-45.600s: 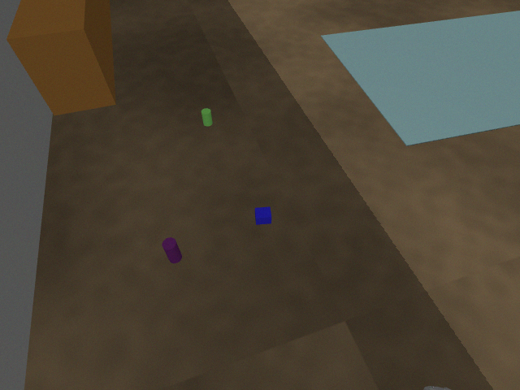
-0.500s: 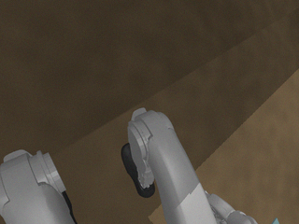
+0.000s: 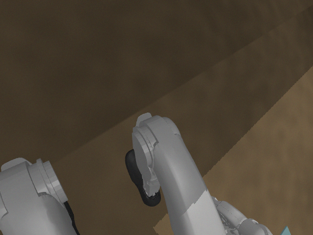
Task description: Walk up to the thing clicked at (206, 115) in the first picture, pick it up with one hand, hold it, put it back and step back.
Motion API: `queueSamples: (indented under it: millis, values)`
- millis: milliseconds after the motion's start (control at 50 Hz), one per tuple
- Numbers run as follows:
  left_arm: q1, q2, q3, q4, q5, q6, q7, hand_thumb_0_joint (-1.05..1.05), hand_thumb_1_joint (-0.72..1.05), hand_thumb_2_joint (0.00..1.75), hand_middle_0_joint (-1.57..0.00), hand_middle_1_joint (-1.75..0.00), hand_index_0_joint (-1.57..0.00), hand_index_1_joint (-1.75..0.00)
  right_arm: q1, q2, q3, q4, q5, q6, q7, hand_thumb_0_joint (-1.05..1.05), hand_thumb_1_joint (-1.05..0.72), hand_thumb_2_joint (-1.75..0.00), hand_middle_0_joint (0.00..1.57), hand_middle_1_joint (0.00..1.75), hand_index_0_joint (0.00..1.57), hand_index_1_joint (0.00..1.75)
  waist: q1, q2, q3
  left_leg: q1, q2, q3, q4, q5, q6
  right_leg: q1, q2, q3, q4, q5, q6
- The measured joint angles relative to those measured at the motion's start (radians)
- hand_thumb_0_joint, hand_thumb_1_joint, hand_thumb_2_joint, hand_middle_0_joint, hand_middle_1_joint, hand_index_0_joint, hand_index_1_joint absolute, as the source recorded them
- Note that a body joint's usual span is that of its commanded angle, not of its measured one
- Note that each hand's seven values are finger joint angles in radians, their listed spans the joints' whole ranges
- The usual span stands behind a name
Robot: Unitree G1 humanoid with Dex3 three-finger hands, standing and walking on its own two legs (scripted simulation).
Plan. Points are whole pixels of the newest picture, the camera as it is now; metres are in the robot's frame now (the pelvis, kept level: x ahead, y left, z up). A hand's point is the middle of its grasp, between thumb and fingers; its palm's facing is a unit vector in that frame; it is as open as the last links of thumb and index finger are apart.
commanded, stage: close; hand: left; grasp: from above
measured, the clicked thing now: out of the picture +0.46 +0.29 -0.26
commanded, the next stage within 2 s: settle in 0.78 s
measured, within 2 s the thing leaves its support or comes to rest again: leaves its support in 1.30 s
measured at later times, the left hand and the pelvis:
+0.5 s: hand out of the picture +0.44 +0.30 -0.24, palm faces -0.45 -0.14 -0.88, open 10.6 cm; pelvis +0.00 +0.00 +0.00, yaw +0 degrees
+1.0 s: hand out of the picture +0.44 +0.30 -0.24, palm faces -0.45 -0.14 -0.88, open 10.4 cm; pelvis +0.00 +0.00 +0.01, yaw +0 degrees
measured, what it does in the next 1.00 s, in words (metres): stands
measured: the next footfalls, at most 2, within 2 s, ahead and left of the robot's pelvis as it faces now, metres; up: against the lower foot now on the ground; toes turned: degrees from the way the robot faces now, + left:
none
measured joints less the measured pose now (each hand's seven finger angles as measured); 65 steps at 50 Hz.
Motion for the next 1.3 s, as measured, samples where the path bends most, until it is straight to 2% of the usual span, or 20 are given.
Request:
queueSamples:
  millis: [220,500,980,1160,1200,1300]
  values:
    - [-0.004,0.007,-0.028,0.007,0.005,-0.02,0.007,0.0,0.0,0.64,-0.46,-0.86,-0.46,-0.81,-0.004,0.009,0.018,-0.008,-0.004,0.004,-0.002,0.0,-0.91,-0.9,0.2,0.3,0.2,0.29,0.0,-0.005,0.005,0.007,0.0,-0.004,-0.003,-0.001,-0.002,0.007,-0.001,-0.004,-0.005,0.0,-0.001]
    - [-0.01,0.016,-0.016,0.018,0.017,-0.02,0.02,0.02,-0.01,0.66,-0.64,-0.81,-0.47,-0.77,-0.006,0.002,0.02,-0.024,-0.004,-0.001,-0.006,0.0,-0.91,-0.9,0.2,0.3,0.2,0.29,-0.004,-0.007,0.007,0.01,0.002,-0.004,-0.011,-0.001,0.0,0.012,0.0,-0.006,-0.016,0.002,-0.001]
    - [-0.013,0.02,-0.03,0.009,-0.004,-0.017,0.009,0.05,-0.02,0.72,-0.83,-0.82,-0.49,-0.78,0.003,-0.008,0.024,-0.028,0.006,-0.013,-0.007,0.0,-0.92,-0.9,0.2,0.3,0.2,0.29,-0.005,-0.01,0.02,0.015,0.003,-0.002,-0.015,0.004,0.0,0.015,0.0,-0.005,-0.019,0.008,0.001]
    - [0.027,-0.012,-0.006,-0.071,-0.005,0.002,-0.024,0.05,-0.02,0.76,-0.85,-0.84,-0.5,-0.81,0.012,-0.002,-0.008,-0.023,0.014,0.0,-0.009,0.0,-0.93,-0.9,0.2,0.3,0.2,0.29,0.008,0.002,-0.004,0.008,0.001,0.001,-0.028,-0.002,-0.005,0.006,-0.006,-0.004,-0.025,-0.001,-0.006]
    - [0.057,-0.033,0.006,-0.14,-0.009,0.005,-0.034,0.05,0.0,0.77,-0.86,-0.85,-0.51,-0.82,0.022,-0.001,-0.023,-0.021,0.021,0.003,-0.006,0.0,-0.93,-0.9,0.2,0.3,0.2,0.29,0.019,0.009,-0.017,0.005,0.001,0.003,-0.031,-0.005,-0.008,0.002,-0.008,-0.003,-0.026,-0.005,-0.01]
    - [0.103,-0.095,-0.004,-0.241,-0.021,0.021,-0.05,0.04,0.11,0.71,-0.87,-0.85,-0.63,-0.8,0.025,0.006,-0.057,0.003,0.044,0.026,0.007,0.0,-0.93,-0.9,0.2,0.3,0.2,0.29,0.048,0.041,-0.072,0.003,-0.001,0.014,-0.045,-0.013,-0.012,-0.006,-0.016,0.005,-0.026,-0.019,-0.017]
